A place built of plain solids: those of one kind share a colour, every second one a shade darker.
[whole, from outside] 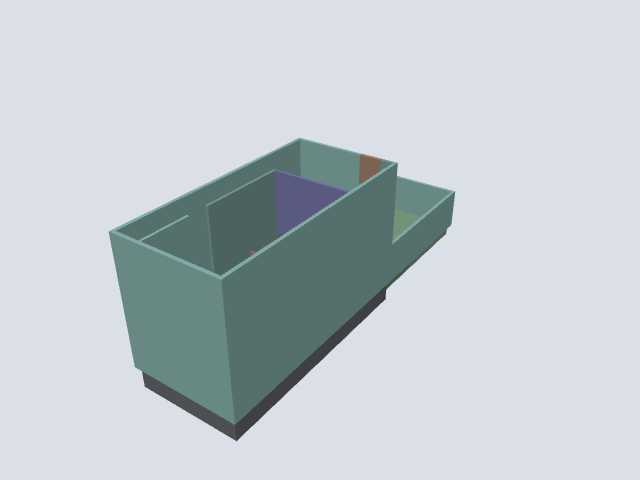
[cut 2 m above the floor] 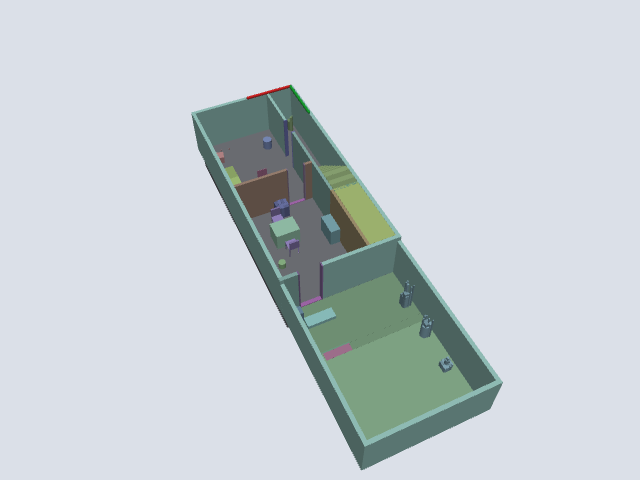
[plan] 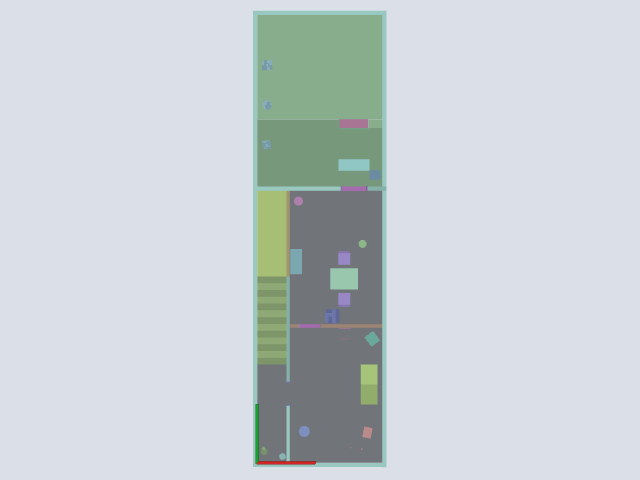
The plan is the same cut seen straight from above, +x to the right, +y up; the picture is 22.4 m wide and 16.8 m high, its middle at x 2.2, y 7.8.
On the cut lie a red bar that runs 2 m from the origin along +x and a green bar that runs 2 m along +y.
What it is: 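A terraced town house, two up and two down, 4.4 m between the party walls, 9.5 m deep; a hall 1.03 m wide; a stair of 14 risers of 201 mm on goings of 237 mm, 1.03 m wide, straight between the party wall and the hall's partition, arriving straight on the upper floor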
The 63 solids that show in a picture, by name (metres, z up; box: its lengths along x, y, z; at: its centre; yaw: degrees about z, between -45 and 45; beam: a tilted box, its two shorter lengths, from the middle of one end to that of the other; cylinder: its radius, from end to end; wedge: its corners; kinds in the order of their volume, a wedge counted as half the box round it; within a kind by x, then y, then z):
{
 "wall_1": {"box": [0.15, 9.82, 5.46], "at": [-0.07, 4.76, 2.68]},
 "wall_2": {"box": [0.15, 6.3, 1.85], "at": [-0.07, 12.67, 0.88]},
 "wall_3": {"box": [0.12, 2.0, 5.46], "at": [1.09, 1.0, 2.68]},
 "wall_4": {"box": [0.12, 3.67, 5.46], "at": [1.09, 4.69, 2.68]},
 "wall_5": {"box": [3.08, 0.15, 5.46], "at": [1.39, 9.6, 2.68]},
 "wall_6": {"box": [4.68, 0.15, 5.46], "at": [2.19, -0.07, 2.68]},
 "wall_7": {"box": [4.68, 0.15, 1.85], "at": [2.19, 15.75, 0.88]},
 "wall_8": {"box": [0.67, 0.15, 5.46], "at": [4.19, 9.6, 2.68]},
 "wall_9": {"box": [0.15, 9.82, 5.46], "at": [4.45, 4.76, 2.68]},
 "wall_10": {"box": [0.15, 6.3, 1.85], "at": [4.45, 12.67, 0.88]},
 "ground_1": {"box": [2.89, 0.3, 0.5], "at": [1.45, 11.87, -0.25]},
 "ground_2": {"box": [4.38, 2.06, 0.5], "at": [2.19, 10.69, -0.25]},
 "ground_3": {"box": [4.38, 3.65, 0.5], "at": [2.19, 13.85, -0.25]},
 "ground_4": {"box": [0.49, 0.3, 0.5], "at": [4.14, 11.87, -0.25]},
 "under_landing_1": {"box": [1.03, 3.0, 2.79], "at": [0.51, 8.02, 1.35]},
 "tread_1": {"box": [1.03, 0.24, 0.25], "at": [0.51, 3.56, 0.08]},
 "tread_2": {"box": [1.03, 0.24, 0.45], "at": [0.51, 3.8, 0.18]},
 "tread_3": {"box": [1.03, 0.24, 0.65], "at": [0.51, 4.04, 0.28]},
 "tread_4": {"box": [1.03, 0.24, 0.85], "at": [0.51, 4.27, 0.38]},
 "tread_5": {"box": [1.03, 0.24, 1.05], "at": [0.51, 4.51, 0.48]},
 "tread_6": {"box": [1.03, 0.24, 1.26], "at": [0.51, 4.75, 0.58]},
 "tread_7": {"box": [1.03, 0.24, 1.46], "at": [0.51, 4.98, 0.68]},
 "tread_8": {"box": [1.03, 0.24, 1.66], "at": [0.51, 5.22, 0.78]},
 "tread_9": {"box": [1.03, 0.24, 1.86], "at": [0.51, 5.46, 0.88]},
 "tread_10": {"box": [1.03, 0.24, 2.06], "at": [0.51, 5.69, 0.98]},
 "tread_11": {"box": [1.03, 0.24, 2.26], "at": [0.51, 5.93, 1.08]},
 "tread_12": {"box": [1.03, 0.24, 2.46], "at": [0.51, 6.17, 1.18]},
 "tread_13": {"box": [1.03, 0.24, 2.66], "at": [0.51, 6.4, 1.28]},
 "bedroom_front_wall_1": {"box": [3.29, 0.12, 2.7], "at": [2.73, 6.46, 4.06]},
 "partition_low_beyond_1": {"box": [0.12, 3.0, 2.76], "at": [1.09, 8.02, 1.33]},
 "kitchen_wall_1": {"box": [0.3, 0.12, 2.76], "at": [1.3, 4.79, 1.33]},
 "kitchen_wall_2": {"box": [2.16, 0.12, 2.76], "at": [3.3, 4.79, 1.33]},
 "kitchen_table_1": {"box": [0.97, 0.75, 0.78], "at": [3.05, 6.44, 0.34]},
 "back_wall_over_door_1": {"box": [0.95, 0.15, 2.74], "at": [3.39, 9.6, 4.04]},
 "slotfit_sofa_1": {"box": [0.58, 0.7, 0.47], "at": [3.92, 2.4, 0.18]},
 "slotfit_sofa_2": {"box": [0.58, 0.7, 0.47], "at": [3.92, 3.1, 0.18]},
 "slotfit_kitchen_wall_table_1": {"box": [0.41, 0.89, 0.81], "at": [1.36, 7.04, 0.35]},
 "own_plant_yard_1": {"box": [0.29, 0.23, 0.62], "at": [0.34, 11.1, 0.26]},
 "own_plant_yard_2": {"cylinder": 0.17, "from": [0.35, 12.52, -0.05], "to": [0.35, 12.52, 0.64]},
 "own_plant_yard_3": {"box": [0.15, 0.17, 0.84], "at": [0.4, 11.18, 0.37]},
 "own_plant_yard_4": {"box": [0.19, 0.19, 0.3], "at": [0.44, 14.01, 0.1]},
 "yard_feature_fill_1": {"box": [1.0, 0.3, 0.4], "at": [3.39, 11.87, -0.2]},
 "yard_step_1": {"box": [1.09, 0.41, 0.2], "at": [3.39, 10.42, 0.05]},
 "own_bin_1": {"box": [0.4, 0.33, 0.55], "at": [4.13, 10.07, 0.23]},
 "box_cardboard_1": {"box": [0.38, 0.42, 0.38], "at": [4.03, 4.34, 0.14], "yaw": 36.5},
 "slotfit_chair_1": {"cylinder": 0.19, "from": [1.65, 1.1, -0.05], "to": [1.65, 1.1, 0.44]},
 "clutter_front_1": {"box": [0.3, 0.38, 0.37], "at": [3.86, 1.06, 0.13], "yaw": -11.5},
 "own_basket_passage_1": {"box": [0.23, 0.13, 0.61], "at": [2.51, 5.32, 0.26]},
 "own_basket_passage_2": {"box": [0.12, 0.26, 0.61], "at": [2.68, 5.25, 0.26]},
 "side_chair_1": {"box": [0.38, 0.08, 0.38], "at": [3.05, 5.5, 0.65]},
 "side_chair_2": {"box": [0.42, 0.42, 0.04], "at": [3.05, 5.74, 0.43]},
 "side_chair_3": {"box": [0.42, 0.42, 0.04], "at": [3.05, 7.14, 0.43]},
 "side_chair_4": {"box": [0.38, 0.08, 0.38], "at": [3.05, 7.38, 0.65]},
 "doorframe_back_1": {"box": [0.045, 0.19, 2.15], "at": [2.95, 9.6, 1.02]},
 "doorframe_back_2": {"box": [0.045, 0.19, 2.15], "at": [3.83, 9.6, 1.02]},
 "own_bin_waste_kitchen_1": {"cylinder": 0.16, "from": [1.45, 9.16, -0.05], "to": [1.45, 9.16, 0.34]},
 "doorframe_kitchen_1": {"box": [0.038, 0.16, 2.15], "at": [1.47, 4.79, 1.02]},
 "doorframe_kitchen_2": {"box": [0.038, 0.16, 2.15], "at": [2.2, 4.79, 1.02]},
 "yard_feature_wall_1": {"box": [1.1, 0.05, 0.4], "at": [3.39, 11.7, -0.2]},
 "clutter_kitchen_1": {"cylinder": 0.14, "from": [3.69, 7.66, -0.05], "to": [3.69, 7.66, 0.27]},
 "threshold_1": {"box": [0.78, 0.13, 0.07], "at": [1.83, 4.79, -0.01]},
 "threshold_2": {"box": [0.93, 0.16, 0.08], "at": [3.39, 9.6, -0.01]},
 "doorframe_front_room_1": {"box": [0.16, 0.038, 2.15], "at": [1.09, 2.02, 1.02]}
}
